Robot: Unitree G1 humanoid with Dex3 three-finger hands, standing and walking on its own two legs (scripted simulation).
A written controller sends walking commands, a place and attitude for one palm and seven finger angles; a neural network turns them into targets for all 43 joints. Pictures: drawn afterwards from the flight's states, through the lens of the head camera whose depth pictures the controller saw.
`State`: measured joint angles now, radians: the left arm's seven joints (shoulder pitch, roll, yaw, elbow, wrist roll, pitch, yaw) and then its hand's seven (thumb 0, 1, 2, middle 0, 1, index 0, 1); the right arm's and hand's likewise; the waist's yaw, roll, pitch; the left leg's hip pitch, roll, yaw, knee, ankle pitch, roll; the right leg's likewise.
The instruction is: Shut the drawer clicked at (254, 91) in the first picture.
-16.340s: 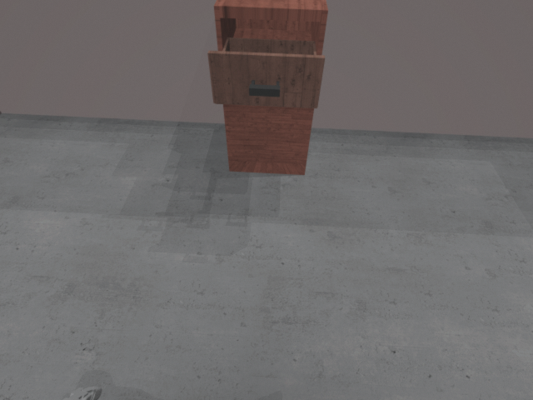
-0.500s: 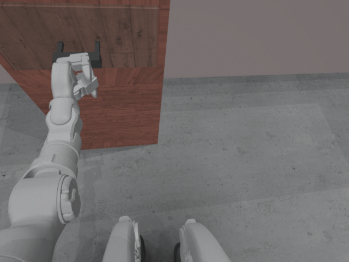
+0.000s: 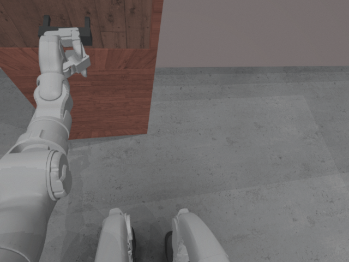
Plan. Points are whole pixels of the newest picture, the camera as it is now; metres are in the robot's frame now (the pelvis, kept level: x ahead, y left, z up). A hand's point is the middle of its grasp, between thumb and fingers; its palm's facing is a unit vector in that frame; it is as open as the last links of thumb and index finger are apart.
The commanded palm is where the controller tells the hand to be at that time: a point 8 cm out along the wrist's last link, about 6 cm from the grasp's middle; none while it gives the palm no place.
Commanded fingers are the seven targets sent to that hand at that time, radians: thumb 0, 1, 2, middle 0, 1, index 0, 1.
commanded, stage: pull the fist back off the drawer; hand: left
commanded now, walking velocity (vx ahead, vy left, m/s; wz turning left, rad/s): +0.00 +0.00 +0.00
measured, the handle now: (67, 28) +0.63 +0.18 +0.07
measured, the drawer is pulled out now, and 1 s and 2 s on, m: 0.00 0.00 0.00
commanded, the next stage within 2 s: draw the hand back to the body in 0.56 s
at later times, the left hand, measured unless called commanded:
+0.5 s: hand (89, 62) +0.53 +0.13 +0.06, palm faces +0.05 -1.00 -0.02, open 3.2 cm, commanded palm +0.50 +0.17 +0.07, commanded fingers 0.00 0.90 0.90 -1.40 -1.60 -1.40 -1.60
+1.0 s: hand (56, 82) +0.43 +0.17 +0.13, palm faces +0.06 -1.00 -0.04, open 3.2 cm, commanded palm +0.40 +0.21 +0.14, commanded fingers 0.00 0.90 0.90 -1.40 -1.60 -1.40 -1.60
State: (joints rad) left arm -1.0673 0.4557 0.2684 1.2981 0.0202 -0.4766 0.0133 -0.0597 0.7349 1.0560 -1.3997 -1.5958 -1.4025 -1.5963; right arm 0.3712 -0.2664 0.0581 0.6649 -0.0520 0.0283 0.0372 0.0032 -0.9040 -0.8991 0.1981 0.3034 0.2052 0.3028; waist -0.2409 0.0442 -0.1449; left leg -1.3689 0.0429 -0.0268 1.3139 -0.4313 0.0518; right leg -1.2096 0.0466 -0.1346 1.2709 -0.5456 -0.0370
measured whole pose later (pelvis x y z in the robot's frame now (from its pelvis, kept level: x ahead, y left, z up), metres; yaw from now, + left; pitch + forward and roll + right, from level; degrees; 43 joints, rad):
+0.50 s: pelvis +0.02 +0.00 +0.02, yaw -1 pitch +26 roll -4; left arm -0.83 0.33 0.29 1.07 -0.04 -0.47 0.01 0.01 0.88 0.91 -1.40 -1.60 -1.40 -1.60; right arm 0.38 -0.25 0.03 0.63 -0.03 0.09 0.07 0.00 -0.90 -0.90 0.20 0.30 0.20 0.30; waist -0.18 0.05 -0.16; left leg -1.24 0.05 0.03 1.25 -0.46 0.06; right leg -1.11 0.05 -0.08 1.22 -0.56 -0.03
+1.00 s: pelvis +0.07 -0.01 +0.07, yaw +1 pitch +17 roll -2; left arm -0.22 0.25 0.16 0.44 -0.18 -0.36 -0.07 0.01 0.90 0.90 -1.40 -1.60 -1.40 -1.60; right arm 0.29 -0.25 0.01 0.54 0.04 0.09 0.02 0.01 -0.91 -0.90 0.20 0.30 0.20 0.30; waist -0.06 0.03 -0.14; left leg -0.84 0.03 0.03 0.99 -0.44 0.03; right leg -0.71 0.05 -0.06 0.95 -0.53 -0.04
